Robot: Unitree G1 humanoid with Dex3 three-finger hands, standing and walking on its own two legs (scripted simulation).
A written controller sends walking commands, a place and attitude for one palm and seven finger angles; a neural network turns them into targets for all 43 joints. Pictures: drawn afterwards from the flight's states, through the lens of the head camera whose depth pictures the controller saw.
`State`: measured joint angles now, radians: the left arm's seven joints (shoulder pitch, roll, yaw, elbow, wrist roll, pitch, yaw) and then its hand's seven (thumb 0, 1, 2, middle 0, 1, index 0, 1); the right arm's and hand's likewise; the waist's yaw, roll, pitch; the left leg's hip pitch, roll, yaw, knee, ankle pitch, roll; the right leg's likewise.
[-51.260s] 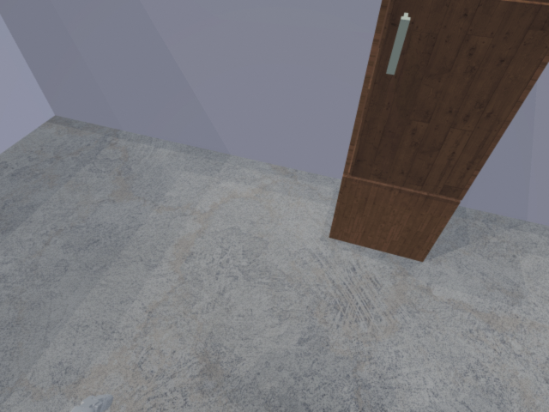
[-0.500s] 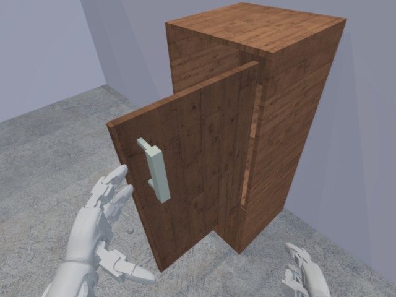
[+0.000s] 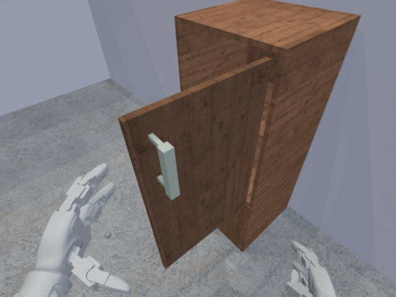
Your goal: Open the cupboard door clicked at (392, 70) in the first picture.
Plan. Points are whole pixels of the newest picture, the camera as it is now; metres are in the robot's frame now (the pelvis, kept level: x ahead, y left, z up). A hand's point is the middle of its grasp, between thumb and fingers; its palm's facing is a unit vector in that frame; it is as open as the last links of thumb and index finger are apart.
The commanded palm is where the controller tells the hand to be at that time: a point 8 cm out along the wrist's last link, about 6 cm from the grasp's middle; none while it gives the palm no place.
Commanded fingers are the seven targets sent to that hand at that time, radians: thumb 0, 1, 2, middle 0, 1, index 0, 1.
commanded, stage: draw the hand back to the body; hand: left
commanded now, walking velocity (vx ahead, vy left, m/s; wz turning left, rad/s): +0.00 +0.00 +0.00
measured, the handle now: (163, 166) +0.32 +0.11 +0.14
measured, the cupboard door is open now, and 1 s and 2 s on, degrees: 88 88 88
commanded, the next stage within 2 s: step back with the hand held close in 1.40 s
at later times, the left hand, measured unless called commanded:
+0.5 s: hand (67, 226) +0.18 +0.23 +0.15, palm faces +0.26 -0.92 -0.28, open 15.1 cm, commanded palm +0.13 +0.27 +0.17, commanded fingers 0.00 0.03 0.52 -0.17 -0.30 -0.17 -0.30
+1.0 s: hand (45, 203) +0.20 +0.27 +0.17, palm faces +0.42 -0.82 -0.38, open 9.3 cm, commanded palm +0.16 +0.31 +0.18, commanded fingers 0.00 0.90 0.90 -0.20 -0.30 -0.20 -0.30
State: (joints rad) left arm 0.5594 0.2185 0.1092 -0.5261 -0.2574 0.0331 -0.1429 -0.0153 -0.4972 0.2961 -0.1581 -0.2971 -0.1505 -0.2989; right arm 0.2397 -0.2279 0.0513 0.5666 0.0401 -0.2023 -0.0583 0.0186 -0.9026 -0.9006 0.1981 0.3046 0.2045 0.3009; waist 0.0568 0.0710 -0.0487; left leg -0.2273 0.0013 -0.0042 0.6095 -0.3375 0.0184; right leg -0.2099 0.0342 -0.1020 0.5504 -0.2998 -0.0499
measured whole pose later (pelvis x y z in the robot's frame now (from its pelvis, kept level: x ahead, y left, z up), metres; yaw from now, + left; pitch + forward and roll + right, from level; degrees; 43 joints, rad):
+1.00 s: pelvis +0.01 +0.02 +0.01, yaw -2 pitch -5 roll -1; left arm 0.48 0.33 0.31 -0.40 -0.07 -0.09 0.12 0.00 0.56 0.75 -0.20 -0.30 -0.19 -0.30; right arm 0.20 -0.23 0.02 0.63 0.00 -0.09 -0.06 0.02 -0.90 -0.90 0.20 0.30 0.21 0.30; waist 0.07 0.07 0.02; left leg -0.08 -0.02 0.03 0.44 -0.27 0.04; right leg -0.08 0.02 -0.06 0.39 -0.23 -0.03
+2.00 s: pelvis -0.04 +0.03 +0.00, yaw -3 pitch -1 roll +0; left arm 0.57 0.44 0.43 -0.52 -0.05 -0.17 0.13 0.01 0.89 0.89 -0.22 -0.30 -0.21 -0.30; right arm 0.19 -0.23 -0.01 0.54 0.01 -0.01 -0.07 0.02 -0.90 -0.90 0.20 0.30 0.21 0.30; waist 0.01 0.00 0.06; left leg -0.29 -0.04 0.08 0.53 -0.23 0.07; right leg -0.33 -0.01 -0.02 0.54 -0.20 0.00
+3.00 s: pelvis -0.26 +0.04 +0.00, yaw -4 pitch +0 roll +1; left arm 0.53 0.40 0.42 -0.42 -0.05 -0.16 0.15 0.01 0.89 0.89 -0.22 -0.30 -0.21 -0.30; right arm 0.23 -0.25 -0.02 0.63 0.01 -0.08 -0.07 0.02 -0.90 -0.90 0.20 0.30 0.20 0.30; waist -0.02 -0.03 -0.02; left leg -0.29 -0.05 0.07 0.53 -0.24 0.07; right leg -0.21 -0.02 -0.01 0.65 -0.38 0.02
